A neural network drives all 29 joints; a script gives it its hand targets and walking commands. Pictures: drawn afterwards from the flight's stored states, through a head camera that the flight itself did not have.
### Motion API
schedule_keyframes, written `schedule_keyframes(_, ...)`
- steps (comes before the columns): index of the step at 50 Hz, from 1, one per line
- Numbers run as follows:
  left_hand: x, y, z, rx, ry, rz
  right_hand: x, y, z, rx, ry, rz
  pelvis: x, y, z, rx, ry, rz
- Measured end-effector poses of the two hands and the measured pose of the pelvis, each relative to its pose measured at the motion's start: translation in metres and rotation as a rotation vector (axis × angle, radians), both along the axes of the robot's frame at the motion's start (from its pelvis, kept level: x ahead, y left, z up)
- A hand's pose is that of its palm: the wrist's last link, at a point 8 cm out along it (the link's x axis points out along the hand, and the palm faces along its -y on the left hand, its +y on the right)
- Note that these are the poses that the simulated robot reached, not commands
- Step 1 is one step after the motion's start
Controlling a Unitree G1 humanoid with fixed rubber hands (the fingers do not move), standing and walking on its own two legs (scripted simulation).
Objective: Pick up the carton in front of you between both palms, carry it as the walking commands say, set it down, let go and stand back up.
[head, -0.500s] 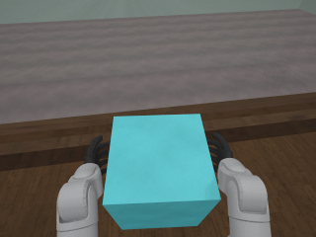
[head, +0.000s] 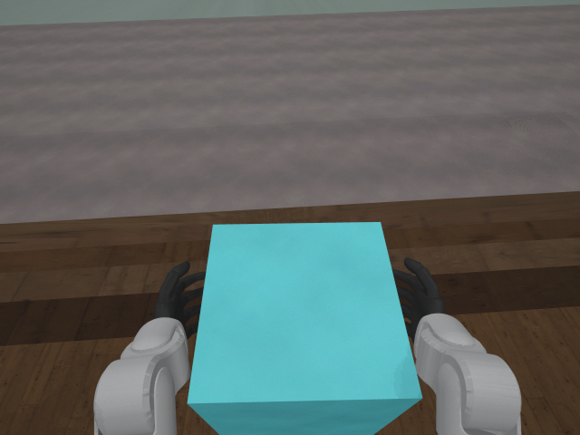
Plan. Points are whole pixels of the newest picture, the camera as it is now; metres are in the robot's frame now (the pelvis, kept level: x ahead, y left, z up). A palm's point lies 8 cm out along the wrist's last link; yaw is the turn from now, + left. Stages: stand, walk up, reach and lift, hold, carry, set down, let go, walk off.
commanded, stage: carry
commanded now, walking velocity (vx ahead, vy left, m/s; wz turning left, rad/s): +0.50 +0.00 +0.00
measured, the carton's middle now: (297, 338) +0.25 +0.01 +0.03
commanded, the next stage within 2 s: none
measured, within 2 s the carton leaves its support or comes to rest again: neither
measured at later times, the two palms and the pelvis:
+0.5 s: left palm (226, 143) +0.64 +0.17 +0.08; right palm (375, 147) +0.62 -0.13 +0.09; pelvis +0.31 +0.04 -0.01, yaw -3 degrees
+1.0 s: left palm (254, 81) +0.96 +0.14 +0.07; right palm (364, 82) +0.96 -0.16 +0.06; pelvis +0.62 -0.01 -0.03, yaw -2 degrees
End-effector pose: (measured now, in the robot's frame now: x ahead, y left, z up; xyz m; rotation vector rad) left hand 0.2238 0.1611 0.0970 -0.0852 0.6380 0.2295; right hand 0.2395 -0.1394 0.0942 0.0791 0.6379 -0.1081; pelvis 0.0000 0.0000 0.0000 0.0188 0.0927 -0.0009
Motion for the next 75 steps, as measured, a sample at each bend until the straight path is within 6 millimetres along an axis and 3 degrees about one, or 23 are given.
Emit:
schedule_keyframes(5, 0.079, 0.004, -0.002, -0.001, -0.025, -0.035, 0.067, 0.004, -0.003, -0.005, -0.027, -0.027, 0.069, 0.011, -0.008, -0.008, -0.013, -0.012)
schedule_keyframes(11, 0.196, 0.013, -0.033, -0.027, -0.033, -0.099, 0.167, 0.014, -0.024, -0.043, -0.034, -0.083, 0.159, 0.032, -0.039, -0.007, -0.04, -0.04)
schedule_keyframes(15, 0.262, 0.008, -0.044, -0.035, 0.048, -0.151, 0.216, 0.009, -0.035, -0.034, 0.05, -0.148, 0.198, 0.041, -0.031, -0.016, -0.027, -0.047)
schedule_keyframes(19, 0.321, 0.002, -0.038, -0.067, 0.058, -0.144, 0.269, 0.004, -0.029, -0.005, 0.059, -0.19, 0.239, 0.045, -0.018, -0.028, -0.015, -0.049)
schedule_keyframes(25, 0.415, 0.005, -0.018, -0.046, -0.013, -0.106, 0.377, 0.005, -0.008, -0.006, -0.012, -0.147, 0.31, 0.04, -0.011, -0.032, -0.004, -0.042)
schedule_keyframes(29, 0.48, 0.006, -0.008, -0.019, -0.062, -0.076, 0.451, 0.004, 0.001, -0.007, -0.06, -0.114, 0.365, 0.029, -0.017, -0.02, -0.005, -0.03)
schedule_keyframes(33, 0.546, 0.0, -0.007, 0.001, -0.093, -0.048, 0.525, -0.003, -0.007, 0.002, -0.089, -0.085, 0.427, 0.013, -0.035, -0.002, -0.016, -0.015)
schedule_keyframes(36, 0.584, -0.005, -0.014, 0.004, -0.072, -0.026, 0.572, -0.007, -0.021, 0.012, -0.066, -0.063, 0.463, 0.004, -0.041, -0.011, -0.021, -0.022)
schedule_keyframes(40, 0.621, -0.007, -0.03, -0.021, 0.007, 0.001, 0.615, -0.009, -0.033, 0.039, 0.014, -0.062, 0.506, -0.006, -0.031, -0.005, -0.008, -0.025)
schedule_keyframes(46, 0.689, -0.015, -0.031, -0.046, -0.017, -0.003, 0.679, -0.014, -0.03, 0.053, -0.011, -0.073, 0.573, -0.012, -0.025, 0.006, 0.013, -0.026)
schedule_keyframes(53, 0.779, -0.012, -0.038, -0.035, -0.056, -0.037, 0.76, -0.012, -0.038, 0.027, -0.056, -0.089, 0.666, -0.001, -0.048, -0.017, 0.002, -0.051)
schedule_keyframes(57, 0.838, -0.002, -0.064, -0.025, -0.062, -0.051, 0.815, -0.003, -0.066, 0.02, -0.062, -0.106, 0.731, 0.012, -0.085, -0.045, -0.031, -0.055)
schedule_keyframes(61, 0.912, -0.005, -0.11, -0.04, -0.1, -0.123, 0.867, -0.005, -0.104, -0.002, -0.103, -0.162, 0.803, 0.028, -0.148, -0.054, -0.091, -0.045)
schedule_keyframes(66, 0.988, -0.012, -0.184, -0.008, -0.047, -0.142, 0.921, -0.014, -0.18, -0.033, -0.047, -0.221, 0.858, 0.046, -0.209, -0.04, -0.06, -0.045)
schedule_keyframes(70, 1.021, -0.004, -0.247, -0.048, 0.05, -0.127, 0.963, -0.004, -0.239, 0.011, 0.047, -0.231, 0.898, 0.053, -0.23, -0.019, -0.052, -0.053)
schedule_keyframes(75, 1.071, 0.012, -0.295, -0.071, 0.065, -0.083, 1.031, 0.012, -0.285, 0.038, 0.066, -0.198, 0.959, 0.051, -0.25, -0.032, -0.041, -0.025)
